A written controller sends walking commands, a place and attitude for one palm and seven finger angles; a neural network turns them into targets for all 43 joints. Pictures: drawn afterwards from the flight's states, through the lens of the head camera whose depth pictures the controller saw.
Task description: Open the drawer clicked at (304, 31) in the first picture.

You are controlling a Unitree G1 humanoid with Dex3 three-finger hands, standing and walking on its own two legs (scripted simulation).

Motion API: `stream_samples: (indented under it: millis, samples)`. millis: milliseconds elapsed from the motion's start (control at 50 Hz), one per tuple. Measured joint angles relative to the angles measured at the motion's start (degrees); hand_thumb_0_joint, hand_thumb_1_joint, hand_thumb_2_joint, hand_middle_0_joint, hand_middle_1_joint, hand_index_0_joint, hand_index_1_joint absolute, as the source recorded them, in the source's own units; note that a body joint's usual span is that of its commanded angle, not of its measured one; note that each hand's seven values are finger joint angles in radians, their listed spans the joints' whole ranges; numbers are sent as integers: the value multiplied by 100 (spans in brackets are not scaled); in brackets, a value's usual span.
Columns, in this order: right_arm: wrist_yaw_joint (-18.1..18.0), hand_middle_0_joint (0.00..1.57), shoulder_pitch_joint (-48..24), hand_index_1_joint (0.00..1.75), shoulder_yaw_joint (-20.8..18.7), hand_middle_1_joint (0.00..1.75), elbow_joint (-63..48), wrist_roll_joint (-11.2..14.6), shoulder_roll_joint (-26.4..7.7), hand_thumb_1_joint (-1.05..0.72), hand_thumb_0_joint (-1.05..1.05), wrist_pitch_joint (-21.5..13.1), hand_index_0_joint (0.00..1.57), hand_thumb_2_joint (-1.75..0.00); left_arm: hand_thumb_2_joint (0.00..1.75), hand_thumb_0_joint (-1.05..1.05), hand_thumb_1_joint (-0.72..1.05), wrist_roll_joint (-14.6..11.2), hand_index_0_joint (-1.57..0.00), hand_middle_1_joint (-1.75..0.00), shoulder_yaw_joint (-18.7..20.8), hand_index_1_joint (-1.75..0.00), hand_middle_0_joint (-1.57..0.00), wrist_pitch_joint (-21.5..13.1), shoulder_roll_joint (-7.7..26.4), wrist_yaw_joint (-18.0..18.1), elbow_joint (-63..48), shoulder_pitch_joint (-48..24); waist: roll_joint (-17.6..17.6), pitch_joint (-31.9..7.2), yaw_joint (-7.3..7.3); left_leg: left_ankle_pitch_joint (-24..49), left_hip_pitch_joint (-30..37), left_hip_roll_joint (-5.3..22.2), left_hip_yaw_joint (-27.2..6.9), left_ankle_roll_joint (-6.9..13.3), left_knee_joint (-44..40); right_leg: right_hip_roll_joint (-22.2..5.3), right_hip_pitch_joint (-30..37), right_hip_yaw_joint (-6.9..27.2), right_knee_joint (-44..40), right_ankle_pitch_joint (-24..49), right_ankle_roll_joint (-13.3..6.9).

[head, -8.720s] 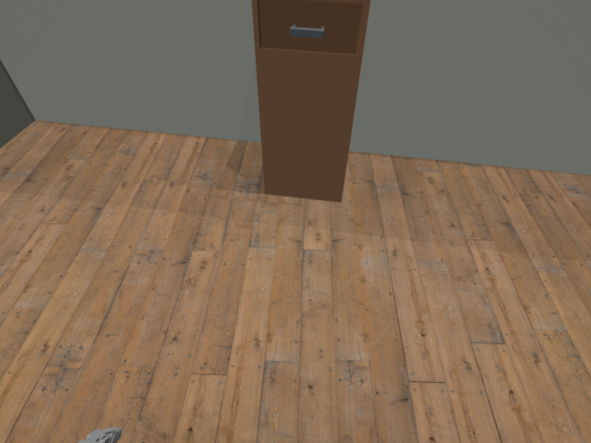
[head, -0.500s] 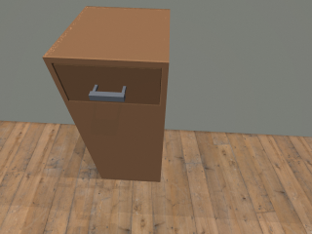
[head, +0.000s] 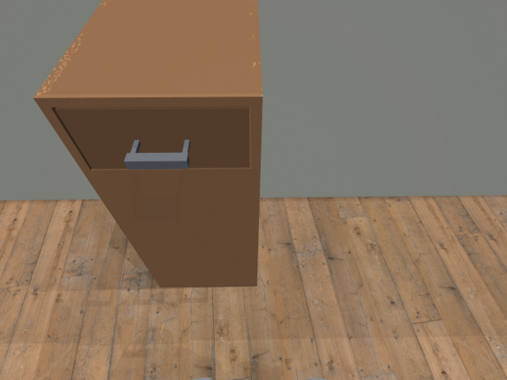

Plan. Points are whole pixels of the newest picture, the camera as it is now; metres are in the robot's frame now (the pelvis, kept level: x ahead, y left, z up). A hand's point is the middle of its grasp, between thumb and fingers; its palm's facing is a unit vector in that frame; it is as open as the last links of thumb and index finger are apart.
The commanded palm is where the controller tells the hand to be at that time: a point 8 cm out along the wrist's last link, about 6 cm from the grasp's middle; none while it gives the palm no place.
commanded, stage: come to a stop and stand still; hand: left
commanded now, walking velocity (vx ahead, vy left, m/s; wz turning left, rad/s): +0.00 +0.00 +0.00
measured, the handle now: (159, 152) +0.49 +0.22 +0.04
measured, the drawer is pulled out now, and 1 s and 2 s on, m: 0.00 0.00 0.00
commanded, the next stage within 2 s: look again from close up in 0.46 s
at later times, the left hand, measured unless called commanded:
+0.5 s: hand out of the picture -0.02 +0.15 -0.17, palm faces +0.07 -0.98 -0.19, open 7.3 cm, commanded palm none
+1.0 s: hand out of the picture -0.03 +0.14 -0.18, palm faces +0.06 -0.98 -0.16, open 7.4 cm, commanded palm none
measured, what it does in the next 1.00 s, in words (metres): steps on the spot: right foot, then left foot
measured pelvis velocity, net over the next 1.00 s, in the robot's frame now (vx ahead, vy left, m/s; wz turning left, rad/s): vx -0.03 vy -0.02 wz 0.03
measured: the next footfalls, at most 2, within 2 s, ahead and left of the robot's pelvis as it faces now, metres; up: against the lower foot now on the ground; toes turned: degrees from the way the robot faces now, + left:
right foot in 0.04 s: +0.05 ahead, -0.14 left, +0.00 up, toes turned +3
left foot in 0.28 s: +0.01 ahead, +0.08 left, +0.00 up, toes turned +4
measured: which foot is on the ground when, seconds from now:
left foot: down 0.00-0.06, up 0.08-0.26, down 0.28-1.00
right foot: up 0.00-0.02, down 0.04-1.00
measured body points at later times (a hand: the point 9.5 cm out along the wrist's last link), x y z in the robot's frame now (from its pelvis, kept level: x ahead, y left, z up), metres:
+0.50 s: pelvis -0.02 -0.03 +0.01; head -0.02 -0.02 +0.46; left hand -0.02 +0.20 -0.15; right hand -0.04 -0.24 -0.15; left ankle -0.03 +0.08 -0.74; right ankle +0.01 -0.14 -0.74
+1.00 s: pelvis -0.03 -0.02 +0.00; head -0.04 -0.02 +0.45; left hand -0.04 +0.19 -0.16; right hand -0.01 -0.25 -0.15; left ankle -0.03 +0.08 -0.74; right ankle +0.01 -0.14 -0.74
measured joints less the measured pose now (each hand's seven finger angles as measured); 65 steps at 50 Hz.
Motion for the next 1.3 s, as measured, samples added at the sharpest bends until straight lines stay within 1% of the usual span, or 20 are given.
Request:
stream_samples:
  millis: [40,60,120,180,220,280,360,480,560,600,660,740,920,1140,1160,1180,1200,1240,1260,1300]
  samples:
    - [52,20,120,30,-35,29,30,12,-45,-91,0,63,20,-90,90,0,91,11,-20,-30,-11,-30,-19,-72,30,-9,-101,39,-7,-101,-3,-95,-136,3,1,-78,268,-71,387,-7,-865,500,-37]
    - [77,20,180,30,-49,29,40,31,-50,-91,0,104,20,-90,90,0,91,31,-20,-30,-18,-30,-19,-124,51,4,-120,81,-59,-173,5,-262,-258,-22,9,-119,489,-99,487,45,-1104,313,-74]
    - [135,20,317,30,-126,29,69,58,-180,-91,0,274,20,-90,90,0,91,61,-20,-30,-124,-30,-19,-105,-137,22,-29,83,198,-216,-84,-1203,-578,-102,-467,-97,1422,54,446,-86,-1025,385,-179]
    - [176,20,490,30,-113,29,137,56,-180,-91,1,290,20,-90,90,0,91,46,-20,-30,-179,-30,-19,-108,-261,21,38,136,197,-293,-133,-1272,-623,-194,-595,-77,2009,118,492,-139,-1241,626,-230]
    - [184,20,632,30,-80,29,185,65,-124,-91,1,238,20,-90,90,1,91,33,-20,-30,-203,-30,-19,-114,-306,20,88,145,128,-332,-160,-1217,-416,-204,-571,-99,1801,155,509,-183,-1358,708,-251]
    - [156,20,871,30,-1,29,269,68,-36,-91,1,134,20,-90,90,1,91,-30,-20,-30,-220,-30,-20,-126,-357,14,159,165,57,-411,-170,-750,181,-193,-583,-91,579,240,409,-267,-1308,712,-249]
    - [133,19,1047,30,139,29,523,27,207,-91,1,68,20,-90,90,0,94,-85,-20,-30,-156,-30,-20,-151,-223,18,366,167,-267,-424,-70,-552,370,-316,-516,-24,146,146,524,-195,-1584,891,-198]
    - [135,20,1109,30,217,29,730,56,324,-91,1,18,20,-90,90,0,93,-73,-20,-30,-249,-30,-20,-246,-244,-3,737,454,-238,-473,-2,-253,647,-397,-501,-31,-424,95,754,-186,-2033,1112,-207]
    - [128,20,1046,30,229,29,744,69,348,-91,1,0,20,-90,90,0,92,-74,-20,-30,-294,-30,-19,-263,-338,16,943,732,-162,-501,16,-213,723,-399,-492,-36,-531,99,820,-179,-2126,1141,-210]
    - [142,20,976,30,275,29,638,71,292,-91,1,-9,20,-90,90,0,92,-54,-20,-30,-392,-30,-19,-345,-398,88,1011,819,-78,-431,47,-315,582,-347,-482,-51,-278,138,730,-172,-2001,1112,-217]
    - [145,20,954,30,290,29,442,53,172,-92,2,-59,20,-90,90,1,91,-57,-20,-30,-457,-30,-20,-384,-461,90,1063,939,-22,-364,5,-458,445,-370,-500,-16,6,99,598,-185,-1707,964,-213]
    - [138,20,1019,30,307,29,331,62,116,-92,2,-126,20,-90,90,1,91,-68,-20,-30,-462,-30,-20,-350,-460,65,1097,1038,-49,-487,1,-530,456,-430,-520,16,103,31,577,-198,-1512,825,-183]
    - [108,20,1023,30,347,29,321,75,87,-93,2,-159,20,-90,90,1,91,-63,-20,-30,-461,-30,-19,-398,-428,42,902,874,-161,-626,46,-431,594,-489,-500,40,-82,-19,666,-177,-1591,874,-164]
    - [136,20,1103,30,400,29,416,88,190,-91,1,-156,20,-90,90,1,92,-58,-20,-30,-452,-30,-19,-399,-375,70,825,739,-229,-550,25,-331,587,-458,-483,25,-180,19,682,-164,-1757,1013,-169]
    - [94,20,1172,30,465,29,184,167,162,-91,1,-174,20,-90,90,1,92,124,-20,-30,-579,-30,-20,38,-318,122,-60,989,-230,-461,65,-361,593,-452,-434,28,-123,23,648,-115,-1671,998,-174]
    - [-19,20,1289,30,513,29,-37,232,112,-92,2,-407,20,-90,90,3,93,336,-20,-30,-675,-30,-20,280,-191,257,-1105,1307,-238,-403,129,-384,627,-467,-362,32,-109,9,588,-47,-1514,919,-247]
    - [-116,20,1397,30,508,29,-199,310,53,-93,2,-740,20,-90,90,4,94,401,-20,-31,-728,-30,-20,243,-52,455,-2002,1566,-219,-421,160,-406,607,-494,-321,32,-78,-15,493,2,-1335,783,-303]
    - [-242,20,1506,30,442,29,-497,468,-80,-93,3,-1241,20,-90,89,4,93,594,-21,-32,-815,-31,-20,266,173,871,-3366,1797,-112,-573,115,-450,489,-577,-326,47,30,-65,336,73,-1115,694,-308]
    - [-270,20,1490,30,410,29,-656,494,-165,-93,3,-1414,20,-90,89,4,92,793,-20,-32,-856,-32,-20,294,248,1024,-3903,1790,-21,-644,72,-478,414,-604,-348,59,110,-78,264,90,-1018,647,-271]
    - [-255,20,1307,30,371,29,-978,413,-343,-93,3,-1615,20,-90,88,4,89,1476,-20,-34,-950,-33,-20,223,371,1321,-4647,1606,158,-789,-65,-553,186,-640,-396,77,321,-47,63,164,-816,546,-231]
